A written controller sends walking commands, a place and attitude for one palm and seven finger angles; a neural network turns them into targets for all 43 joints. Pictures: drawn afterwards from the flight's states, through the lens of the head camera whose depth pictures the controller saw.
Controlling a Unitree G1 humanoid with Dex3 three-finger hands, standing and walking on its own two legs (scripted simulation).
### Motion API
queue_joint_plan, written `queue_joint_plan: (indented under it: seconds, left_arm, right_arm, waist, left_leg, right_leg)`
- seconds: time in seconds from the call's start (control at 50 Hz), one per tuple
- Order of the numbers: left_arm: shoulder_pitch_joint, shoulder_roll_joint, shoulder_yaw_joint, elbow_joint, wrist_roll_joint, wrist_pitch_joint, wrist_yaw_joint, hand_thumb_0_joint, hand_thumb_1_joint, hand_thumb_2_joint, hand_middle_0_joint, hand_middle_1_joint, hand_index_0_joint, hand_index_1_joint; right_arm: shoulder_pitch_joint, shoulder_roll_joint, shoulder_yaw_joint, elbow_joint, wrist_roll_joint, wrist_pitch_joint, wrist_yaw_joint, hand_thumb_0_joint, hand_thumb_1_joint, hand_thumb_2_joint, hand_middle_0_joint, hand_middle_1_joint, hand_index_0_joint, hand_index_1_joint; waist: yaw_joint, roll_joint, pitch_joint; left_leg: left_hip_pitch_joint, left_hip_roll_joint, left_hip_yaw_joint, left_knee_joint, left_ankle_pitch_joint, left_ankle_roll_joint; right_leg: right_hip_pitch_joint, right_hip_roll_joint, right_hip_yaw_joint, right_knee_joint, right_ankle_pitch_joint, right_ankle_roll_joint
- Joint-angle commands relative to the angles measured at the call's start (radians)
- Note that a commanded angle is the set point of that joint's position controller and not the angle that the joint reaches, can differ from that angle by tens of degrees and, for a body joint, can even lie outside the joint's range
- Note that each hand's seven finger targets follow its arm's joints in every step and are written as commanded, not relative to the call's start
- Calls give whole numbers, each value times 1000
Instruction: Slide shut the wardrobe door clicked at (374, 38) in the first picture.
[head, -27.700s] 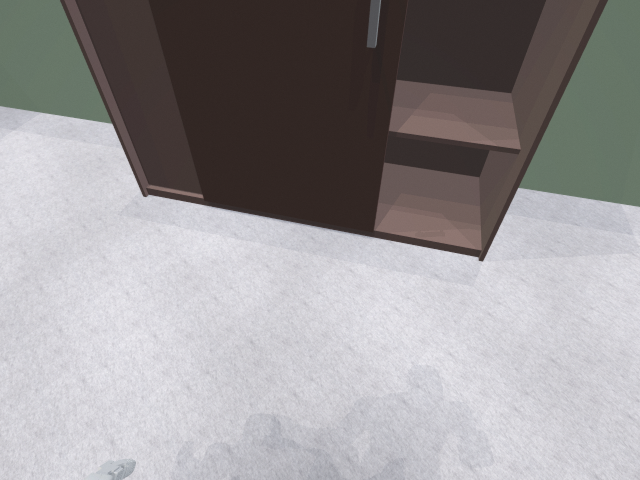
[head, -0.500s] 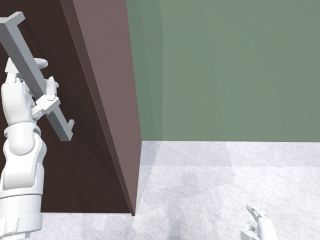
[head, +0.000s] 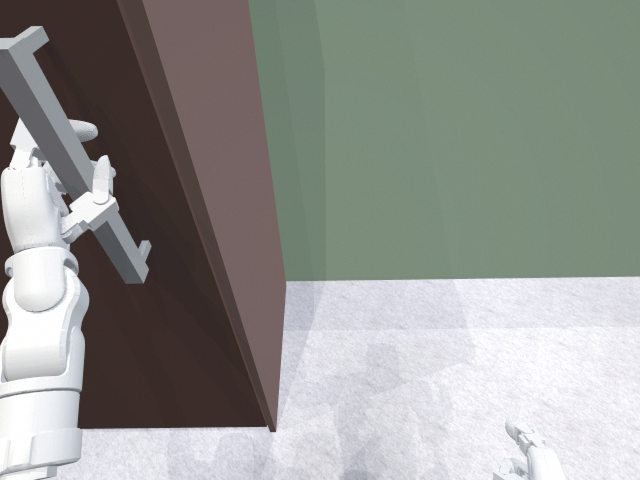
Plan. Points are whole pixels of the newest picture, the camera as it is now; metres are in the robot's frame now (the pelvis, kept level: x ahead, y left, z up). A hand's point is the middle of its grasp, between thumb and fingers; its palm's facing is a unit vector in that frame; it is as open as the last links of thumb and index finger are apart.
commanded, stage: stop walking and hold the door there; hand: left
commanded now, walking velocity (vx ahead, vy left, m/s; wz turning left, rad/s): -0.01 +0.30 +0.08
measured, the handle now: (95, 178) +0.38 +0.27 +0.22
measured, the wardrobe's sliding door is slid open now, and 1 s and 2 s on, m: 0.00 0.00 0.01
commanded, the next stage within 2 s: loosen the grip on the handle in 1.18 s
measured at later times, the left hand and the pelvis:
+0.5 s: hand (101, 196) +0.35 +0.24 +0.22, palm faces +0.29 -0.94 -0.17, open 6.1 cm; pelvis -0.02 +0.05 +0.00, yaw -3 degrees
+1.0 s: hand (104, 196) +0.35 +0.24 +0.22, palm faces +0.31 -0.94 -0.14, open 6.1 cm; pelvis -0.01 +0.04 +0.00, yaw -3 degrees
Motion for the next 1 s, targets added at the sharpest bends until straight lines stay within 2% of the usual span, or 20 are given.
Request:
queue_joint_plan:
  seconds: [0.0,0.06,0.1,0.12,0.16,0.22,0.26,0.28,0.3,0.34,0.36,0.38,0.4,0.44,0.5,0.58,0.68,0.76,0.82,0.98]
  left_arm:
    - [-289,273,97,-152,18,-61,14,0,900,900,-450,-1400,-450,-1400]
    - [-319,237,64,-155,19,-68,7,0,900,900,-450,-1400,-450,-1400]
    - [-339,193,20,-184,15,-79,0,0,900,900,-450,-1400,-450,-1400]
    - [-355,162,-6,-223,16,-91,-1,0,900,900,-450,-1400,-450,-1400]
    - [-382,120,-40,-248,26,-103,2,0,900,900,-450,-1400,-450,-1400]
    - [-404,124,-37,-221,24,-90,12,0,900,900,-450,-1400,-450,-1400]
    - [-394,139,-26,-223,26,-87,17,0,900,900,-450,-1400,-450,-1400]
    - [-387,167,-4,-213,27,-85,19,0,900,900,-450,-1400,-450,-1400]
    - [-379,185,8,-206,29,-87,18,0,900,900,-450,-1400,-450,-1400]
    - [-375,224,39,-199,25,-85,18,0,900,900,-450,-1400,-450,-1400]
    - [-366,240,60,-183,20,-80,19,0,900,900,-450,-1400,-450,-1400]
    - [-353,234,61,-180,10,-72,18,0,900,900,-450,-1400,-450,-1400]
    - [-357,172,7,-195,7,-70,12,0,900,900,-450,-1400,-450,-1400]
    - [-331,199,35,-177,10,-72,15,0,900,900,-450,-1400,-450,-1400]
    - [-347,142,-24,-212,12,-79,9,0,900,900,-450,-1400,-450,-1400]
    - [-340,127,-48,-247,20,-84,5,0,900,900,-450,-1400,-450,-1400]
    - [-326,103,-66,-258,25,-82,5,0,900,900,-450,-1400,-450,-1400]
    - [-300,123,-42,-261,21,-81,9,0,900,900,-450,-1400,-450,-1400]
    - [-289,89,-74,-278,14,-75,4,0,900,900,-450,-1400,-450,-1400]
    - [-235,161,1,-262,9,-66,11,0,900,900,-450,-1400,-450,-1400]
  right_arm:
    - [-118,-113,-39,-146,-1,-20,-8,0,-900,-900,200,300,200,300]
    - [-128,-113,-41,-150,-3,-14,-5,0,-900,-900,200,300,200,300]
    - [-141,-116,-38,-158,2,-10,-2,0,-900,-900,200,300,200,300]
    - [-144,-116,-34,-172,7,-13,-3,0,-900,-900,200,300,200,300]
    - [-129,-98,-24,-175,2,-29,-1,0,-900,-900,200,300,200,300]
    - [-97,-90,-14,-151,-9,-47,-1,0,-900,-900,200,300,200,300]
    - [-100,-91,-3,-147,-15,-61,4,0,-900,-900,200,300,200,300]
    - [-105,-94,2,-145,-19,-62,3,0,-900,-900,200,300,200,300]
    - [-117,-96,6,-148,-20,-63,4,0,-900,-900,200,300,200,300]
    - [-117,-93,10,-152,-28,-62,-1,0,-900,-900,200,300,200,300]
    - [-103,-94,6,-145,-30,-62,-3,0,-900,-900,200,300,200,300]
    - [-92,-104,-7,-141,-20,-62,0,0,-900,-900,200,300,200,300]
    - [-96,-89,2,-146,-19,-64,2,0,-900,-900,200,300,200,300]
    - [-97,-92,8,-143,-23,-66,-3,0,-900,-900,200,300,200,300]
    - [-109,-91,16,-153,-20,-66,-9,0,-900,-900,200,300,200,300]
    - [-113,-97,11,-156,-26,-71,-12,0,-900,-900,200,300,200,300]
    - [-118,-98,9,-160,-28,-70,-9,0,-900,-900,200,300,200,300]
    - [-120,-101,2,-163,-24,-70,-11,0,-900,-900,200,300,200,300]
    - [-121,-94,6,-170,-22,-68,-12,0,-900,-900,200,300,200,300]
    - [-116,-103,1,-174,-18,-57,-17,0,-900,-900,200,300,200,300]
  waist:
    - [16,-163,-213]
    - [12,-138,-219]
    - [13,-29,-213]
    - [17,68,-220]
    - [18,155,-212]
    - [21,67,-191]
    - [26,63,-188]
    - [30,25,-192]
    - [34,12,-189]
    - [18,-85,-199]
    - [17,-107,-204]
    - [22,-182,-208]
    - [23,-180,-211]
    - [32,-97,-220]
    - [37,14,-221]
    - [36,64,-219]
    - [34,42,-196]
    - [35,-9,-227]
    - [31,-13,-234]
    - [31,-27,-260]
  left_leg:
    - [47,1,-71,-17,112,0]
    - [87,15,-71,-54,162,7]
    - [123,60,-117,-95,192,32]
    - [134,113,-178,-133,239,51]
    - [172,190,-242,-200,308,84]
    - [191,217,-235,-210,353,100]
    - [202,185,-177,-163,431,76]
    - [183,172,-162,-129,418,63]
    - [142,158,-159,-90,363,48]
    - [51,79,-133,-29,181,10]
    - [53,46,-134,-44,98,-2]
    - [56,33,-145,-31,85,-4]
    - [78,36,-155,-57,90,1]
    - [140,70,-160,-130,129,17]
    - [178,137,-210,-205,226,19]
    - [244,166,-209,-210,408,-4]
    - [186,157,-179,-199,384,-3]
    - [183,120,-148,-150,357,-4]
    - [183,105,-142,-146,332,-7]
    - [196,101,-136,-132,375,-2]
  right_leg:
    - [60,-159,83,-35,350,-126]
    - [24,-141,28,25,318,-107]
    - [-40,-78,-57,117,206,-76]
    - [-70,-17,-123,196,110,-55]
    - [-169,23,-137,364,-148,-55]
    - [-190,11,-112,369,-218,-62]
    - [-107,16,-131,180,-151,-68]
    - [-45,15,-128,82,-92,-74]
    - [21,3,-93,-23,8,-86]
    - [92,-112,102,-76,224,-151]
    - [76,-132,134,-94,198,-162]
    - [81,-128,136,-101,179,-167]
    - [77,-118,112,-100,156,-162]
    - [37,-62,48,-84,100,-126]
    - [17,0,-46,-12,98,-98]
    - [-43,20,-71,20,9,-94]
    - [-11,12,-58,7,34,-100]
    - [35,-10,-15,-38,199,-110]
    - [42,-20,-1,-43,254,-114]
    - [56,-22,-2,-52,305,-112]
